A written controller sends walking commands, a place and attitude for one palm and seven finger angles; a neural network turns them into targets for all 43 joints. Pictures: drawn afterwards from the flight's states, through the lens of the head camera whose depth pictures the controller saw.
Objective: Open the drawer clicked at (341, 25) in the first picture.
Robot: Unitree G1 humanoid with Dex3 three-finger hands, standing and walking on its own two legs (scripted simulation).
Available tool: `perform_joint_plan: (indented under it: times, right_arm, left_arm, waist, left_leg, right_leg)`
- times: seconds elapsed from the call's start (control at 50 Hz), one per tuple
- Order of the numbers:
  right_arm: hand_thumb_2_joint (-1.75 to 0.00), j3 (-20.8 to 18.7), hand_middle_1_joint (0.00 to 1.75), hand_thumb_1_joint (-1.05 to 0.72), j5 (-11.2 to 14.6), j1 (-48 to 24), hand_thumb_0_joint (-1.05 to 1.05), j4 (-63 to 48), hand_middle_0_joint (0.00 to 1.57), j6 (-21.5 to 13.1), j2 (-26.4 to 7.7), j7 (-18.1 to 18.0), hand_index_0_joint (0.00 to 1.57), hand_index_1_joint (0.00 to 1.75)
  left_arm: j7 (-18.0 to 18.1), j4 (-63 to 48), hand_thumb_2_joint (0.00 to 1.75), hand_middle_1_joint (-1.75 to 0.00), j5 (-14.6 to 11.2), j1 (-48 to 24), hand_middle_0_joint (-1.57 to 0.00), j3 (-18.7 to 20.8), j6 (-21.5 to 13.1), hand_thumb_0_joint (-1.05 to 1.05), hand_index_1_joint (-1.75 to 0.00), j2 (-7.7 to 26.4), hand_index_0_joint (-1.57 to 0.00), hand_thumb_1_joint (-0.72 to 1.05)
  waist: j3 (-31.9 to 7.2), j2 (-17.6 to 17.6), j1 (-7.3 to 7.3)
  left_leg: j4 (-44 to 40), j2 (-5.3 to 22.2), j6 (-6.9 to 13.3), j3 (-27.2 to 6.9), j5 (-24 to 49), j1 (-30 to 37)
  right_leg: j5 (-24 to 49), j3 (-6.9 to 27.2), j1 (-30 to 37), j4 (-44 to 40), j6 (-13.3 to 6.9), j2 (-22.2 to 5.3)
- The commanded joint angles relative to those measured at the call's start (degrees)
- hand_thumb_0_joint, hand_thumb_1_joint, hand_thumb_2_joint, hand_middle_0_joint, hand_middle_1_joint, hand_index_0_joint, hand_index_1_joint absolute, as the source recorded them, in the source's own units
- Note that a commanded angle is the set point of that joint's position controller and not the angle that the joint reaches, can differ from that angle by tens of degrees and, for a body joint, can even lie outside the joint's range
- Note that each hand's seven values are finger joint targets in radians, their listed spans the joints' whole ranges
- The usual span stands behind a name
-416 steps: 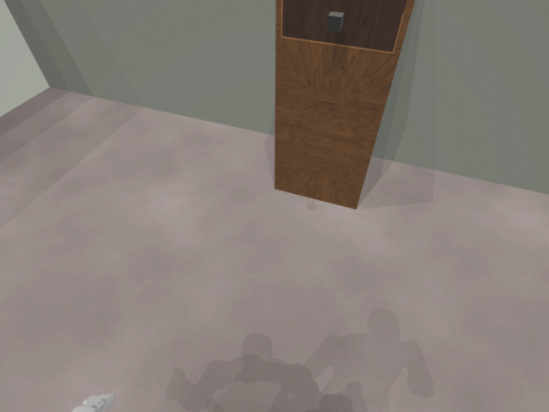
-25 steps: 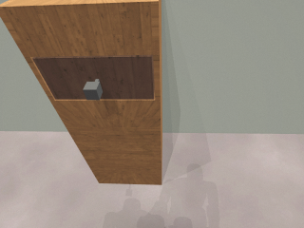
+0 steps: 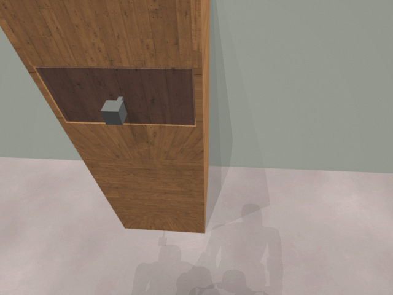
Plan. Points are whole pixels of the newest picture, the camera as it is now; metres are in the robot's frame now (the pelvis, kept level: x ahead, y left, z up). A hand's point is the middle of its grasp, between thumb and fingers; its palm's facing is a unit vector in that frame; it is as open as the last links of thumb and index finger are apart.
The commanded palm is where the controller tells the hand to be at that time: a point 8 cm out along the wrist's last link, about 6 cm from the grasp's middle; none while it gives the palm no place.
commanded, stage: come to a stop and stand still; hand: left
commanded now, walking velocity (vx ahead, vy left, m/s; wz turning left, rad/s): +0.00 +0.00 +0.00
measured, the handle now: (116, 107) +0.53 +0.24 +0.10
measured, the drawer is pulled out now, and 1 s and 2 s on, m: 0.00 0.00 0.00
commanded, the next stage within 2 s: look again from close up in 0.10 s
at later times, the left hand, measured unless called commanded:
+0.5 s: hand out of the picture -0.02 +0.17 -0.17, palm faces +0.05 -0.98 -0.20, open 7.4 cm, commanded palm none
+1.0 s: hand out of the picture +0.14 +0.22 -0.06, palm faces -0.02 -0.79 -0.61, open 7.5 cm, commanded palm +0.11 +0.23 -0.03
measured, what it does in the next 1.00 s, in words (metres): stands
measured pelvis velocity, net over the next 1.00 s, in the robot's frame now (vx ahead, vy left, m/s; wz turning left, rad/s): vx -0.01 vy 0.02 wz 0.00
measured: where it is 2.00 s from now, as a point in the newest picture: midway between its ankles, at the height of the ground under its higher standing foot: outside the picture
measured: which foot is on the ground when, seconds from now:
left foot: down 0.00-1.00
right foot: down 0.00-1.00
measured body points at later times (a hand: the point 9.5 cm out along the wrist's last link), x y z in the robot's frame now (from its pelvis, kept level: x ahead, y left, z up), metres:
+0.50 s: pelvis +0.00 +0.00 +0.00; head +0.01 -0.01 +0.45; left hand -0.02 +0.22 -0.15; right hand -0.02 -0.20 -0.17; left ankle -0.03 +0.14 -0.74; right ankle -0.03 -0.08 -0.74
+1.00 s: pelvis -0.01 +0.02 -0.01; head +0.00 -0.02 +0.44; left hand +0.14 +0.26 -0.03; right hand +0.08 -0.24 -0.15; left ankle -0.03 +0.14 -0.74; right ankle -0.03 -0.08 -0.74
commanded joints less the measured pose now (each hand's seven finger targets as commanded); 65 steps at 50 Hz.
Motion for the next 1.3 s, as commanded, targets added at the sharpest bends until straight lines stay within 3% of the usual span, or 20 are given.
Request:
perform_joint_plan:
  times: [0.0, 0.48, 0.78, 0.8, 0.82, 0.84, 0.86, 0.88, 0.9, 0.92, 0.98, 1.02, 1.06, 1.1, 1.16, 1.18, 1.22, 1.24, 1.26, 1.28]
  right_arm:
    - [-0.90, -0.67, 0.30, -0.90, -0.09, 4.21, 0.00, -1.04, 0.20, -0.80, -3.60, -0.36, 0.20, 0.30]
    - [-0.90, -0.65, 0.30, -0.90, -0.14, 5.13, 0.00, -0.32, 0.20, -0.93, -2.79, -0.47, 0.20, 0.30]
    - [-0.90, -0.77, 0.30, -0.90, -0.13, 4.93, 0.00, -0.23, 0.20, -1.14, -2.89, -0.65, 0.20, 0.30]
    - [-0.90, -1.66, 0.30, -0.90, 0.67, -3.63, 0.00, -4.96, 0.20, -1.55, -5.41, -0.06, 0.20, 0.30]
    - [-0.90, -0.84, 0.30, -0.90, 3.59, -2.65, 0.00, -25.84, 0.20, -10.72, -14.73, -3.07, 0.20, 0.30]
    - [-0.90, -1.70, 0.30, -0.90, 2.79, -7.17, 0.00, -22.12, 0.20, -15.53, -10.05, -5.68, 0.20, 0.30]
    - [-0.90, -3.08, 0.30, -0.90, 3.75, -6.07, 0.00, -19.22, 0.20, -17.02, -10.51, -5.91, 0.20, 0.30]
    - [-0.90, -2.63, 0.30, -0.90, 4.42, -5.13, 0.00, -19.68, 0.20, -17.19, -7.34, -5.67, 0.20, 0.30]
    - [-0.90, -2.76, 0.30, -0.90, 5.10, -7.55, 0.00, -25.12, 0.20, -18.05, -8.69, -5.26, 0.20, 0.30]
    - [-0.90, -3.47, 0.30, -0.90, 4.00, -8.08, 0.00, -25.42, 0.20, -18.56, -11.10, -5.24, 0.20, 0.30]
    - [-0.90, -3.26, 0.30, -0.90, 0.42, -7.36, 0.00, -31.41, 0.20, -17.05, -12.20, -2.82, 0.20, 0.30]
    - [-0.90, -4.69, 0.30, -0.90, -1.23, -10.65, 0.00, -35.86, 0.20, -13.30, -12.69, -0.81, 0.20, 0.30]
    - [-0.90, -5.27, 0.30, -0.90, -1.71, -12.90, 0.00, -37.39, 0.20, -7.74, -12.30, 2.40, 0.20, 0.30]
    - [-0.90, -4.48, 0.30, -0.90, -1.81, -16.25, 0.00, -40.84, 0.20, -2.46, -12.12, 4.73, 0.20, 0.30]
    - [-0.90, -3.85, 0.30, -0.90, -1.59, -18.39, 0.00, -44.54, 0.20, 1.98, -11.08, 5.68, 0.20, 0.30]
    - [-0.90, -3.83, 0.30, -0.90, -2.28, -19.25, 0.00, -45.90, 0.20, 3.15, -10.80, 5.68, 0.20, 0.30]
    - [-0.90, -3.68, 0.30, -0.90, -2.87, -18.54, 0.00, -46.77, 0.20, 4.09, -9.86, 5.24, 0.20, 0.30]
    - [-0.90, -3.76, 0.30, -0.90, -3.31, -18.07, 0.00, -46.59, 0.20, 4.27, -9.77, 4.93, 0.20, 0.30]
    - [-0.90, -3.61, 0.30, -0.90, -4.05, -17.76, 0.00, -45.92, 0.20, 4.43, -9.54, 4.66, 0.20, 0.30]
    - [-0.90, -3.58, 0.30, -0.90, -4.33, -18.35, 0.00, -45.81, 0.20, 4.38, -9.57, 4.21, 0.20, 0.30]
  left_arm:
    - [0.09, -1.51, 0.90, -0.30, -0.19, 3.79, -0.20, 1.15, -0.87, 0.00, -0.30, 6.82, -0.20, 0.90]
    - [0.06, -1.44, 0.90, -0.30, -0.12, 4.71, -0.20, 1.17, -0.51, 0.00, -0.30, 5.42, -0.20, 0.90]
    - [0.06, -1.26, 0.90, -0.30, -0.12, 4.98, -0.20, 1.28, -0.53, 0.00, -0.30, 5.34, -0.20, 0.90]
    - [2.41, 1.18, 0.90, -0.30, 0.50, 10.23, -0.20, 1.83, -1.88, 0.00, -0.30, 8.06, -0.20, 0.90]
    - [1.02, -86.77, 0.89, -0.32, 5.58, -35.12, -0.20, -5.87, -12.69, 0.00, -0.32, 21.98, -0.20, 0.88]
    - [5.85, -70.55, 0.88, -0.33, 6.82, -13.06, -0.20, -0.12, -7.33, 0.00, -0.33, 20.82, -0.20, 0.85]
    - [9.50, -70.08, 0.87, -0.34, 3.92, -10.77, -0.21, 0.19, -3.34, 0.00, -0.34, 17.46, -0.21, 0.83]
    - [10.03, -56.85, 0.86, -0.36, 6.03, 6.25, -0.21, -5.97, 3.19, 0.00, -0.36, 5.88, -0.21, 0.81]
    - [9.92, -71.22, 0.85, -0.37, 7.63, -2.10, -0.21, -8.53, 2.88, 0.00, -0.37, 5.72, -0.21, 0.78]
    - [10.75, -72.26, 0.84, -0.39, 12.83, 0.30, -0.21, -6.99, 2.59, 0.00, -0.39, 8.97, -0.21, 0.76]
    - [14.81, -71.80, 0.81, -0.43, 28.04, 3.81, -0.22, -11.97, 3.26, 0.00, -0.43, 7.02, -0.22, 0.69]
    - [17.28, -67.66, 0.79, -0.47, 37.66, 15.64, -0.22, -9.88, 4.11, 0.00, -0.47, 7.45, -0.22, 0.64]
    - [17.89, -64.47, 0.77, -0.50, 45.73, 28.58, -0.22, -6.75, 3.96, 0.00, -0.50, 8.81, -0.22, 0.60]
    - [17.72, -71.68, 0.75, -0.53, 51.51, 23.37, -0.22, -6.47, 2.55, 0.00, -0.53, 11.12, -0.22, 0.55]
    - [20.14, -79.59, 0.72, -0.57, 57.24, 15.88, -0.23, 0.38, 1.11, 0.00, -0.57, 18.83, -0.23, 0.48]
    - [21.42, -83.99, 0.71, -0.58, 59.04, 10.10, -0.23, 0.13, 1.41, 0.00, -0.58, 19.48, -0.23, 0.46]
    - [23.76, -87.12, 0.69, -0.62, 61.00, 2.83, -0.24, 0.12, 2.04, 0.00, -0.62, 19.95, -0.24, 0.41]
    - [24.90, -89.07, 0.68, -0.63, 61.80, -1.56, -0.24, 1.29, 1.94, 0.00, -0.63, 21.33, -0.24, 0.39]
    - [25.69, -92.25, 0.67, -0.64, 62.52, -8.27, -0.24, 1.58, 1.85, 0.00, -0.64, 22.81, -0.24, 0.36]
    - [26.26, -92.84, 0.66, -0.66, 62.50, -11.37, -0.24, 1.08, 1.50, 0.00, -0.66, 22.57, -0.24, 0.34]
  waist:
    - [2.47, -2.29, -0.33]
    - [3.73, -2.20, 0.17]
    - [2.36, -1.99, 0.24]
    - [3.95, -8.35, 3.66]
    - [-23.42, 8.59, -2.73]
    - [-22.11, 17.90, 1.39]
    - [-14.84, 17.18, 1.06]
    - [-10.01, 6.10, 0.35]
    - [-5.09, 1.39, 0.33]
    - [-8.51, -1.96, -0.23]
    - [-7.55, -9.52, -1.12]
    - [-5.09, -14.83, 2.74]
    - [-5.34, -17.00, 7.91]
    - [-7.10, -16.16, 8.65]
    - [-10.57, -8.33, 9.45]
    - [-12.04, -2.53, 8.69]
    - [-15.35, 3.63, 7.22]
    - [-18.15, 5.73, 6.25]
    - [-18.67, 3.67, 4.39]
    - [-18.30, 4.74, 3.55]
  left_leg:
    - [-2.73, 3.43, 2.41, -2.50, 8.48, -1.25]
    - [-4.04, 3.76, 2.69, -3.32, 8.60, -2.49]
    - [-3.57, 4.00, 2.77, -3.36, 11.77, -1.41]
    - [11.95, 3.75, 1.04, -0.24, 8.96, -8.08]
    - [1.05, -1.61, 4.84, 0.77, 14.89, 8.17]
    - [0.38, -1.06, 5.31, 0.42, 26.88, 10.25]
    - [0.86, -0.11, 3.06, -0.56, 23.17, 5.58]
    - [0.38, 0.70, 3.78, -1.48, 21.63, 0.23]
    - [0.99, 0.12, 4.30, -2.60, 19.61, -1.84]
    - [3.02, -0.11, 4.68, -1.98, 17.87, -1.37]
    - [7.55, -2.69, 4.58, -3.40, 14.48, -6.77]
    - [8.46, -3.35, 3.49, -3.10, 10.18, -12.13]
    - [8.50, -3.15, 2.44, -1.63, 11.66, -17.58]
    - [9.54, -3.53, 1.95, -0.33, 11.39, -20.22]
    - [10.94, -4.75, 2.10, 0.12, 8.54, -19.14]
    - [11.82, -4.98, 2.24, 0.36, 7.49, -17.09]
    - [14.19, -5.08, 2.38, -0.33, 7.78, -12.04]
    - [15.70, -4.77, 2.42, -1.12, 8.14, -9.39]
    - [17.22, -4.62, 2.64, -2.53, 6.93, -8.40]
    - [18.01, -4.51, 3.04, -3.09, 5.88, -6.66]
  right_leg:
    - [17.82, 7.16, -1.42, -6.26, -0.24, -7.43]
    - [12.81, 6.09, -2.16, -6.72, -0.08, -6.87]
    - [16.72, 5.59, -1.31, -5.57, 0.00, -6.95]
    - [49.74, 11.60, -0.93, -6.38, 4.27, -11.53]
    - [37.81, 13.98, 2.75, -0.68, 0.47, -6.25]
    - [24.84, 8.29, 2.53, 2.50, -0.58, -3.39]
    - [12.96, 4.34, -3.76, 0.99, 0.18, -2.64]
    - [12.58, 2.94, -5.27, 0.84, 0.82, -2.01]
    - [14.99, 2.86, -6.82, 1.06, 1.12, -2.28]
    - [14.08, 3.05, -9.77, 1.83, 1.03, -2.05]
    - [7.30, 1.21, -17.54, 4.22, 0.80, -0.72]
    - [2.61, 1.81, -17.81, 4.14, 0.59, -0.40]
    - [9.16, 3.65, -13.75, 6.44, -0.49, -0.72]
    - [13.86, 5.50, -12.46, 9.26, -1.08, -1.29]
    - [9.89, 7.46, -11.29, 10.30, -1.46, -0.95]
    - [8.03, 8.37, -13.36, 10.54, -1.73, -0.60]
    - [6.41, 9.78, -17.67, 10.90, -2.20, 0.18]
    - [5.57, 10.36, -19.74, 11.17, -2.16, 0.25]
    - [2.93, 11.36, -22.26, 10.46, -1.73, 0.02]
    - [1.25, 11.39, -23.66, 9.37, -1.48, -0.32]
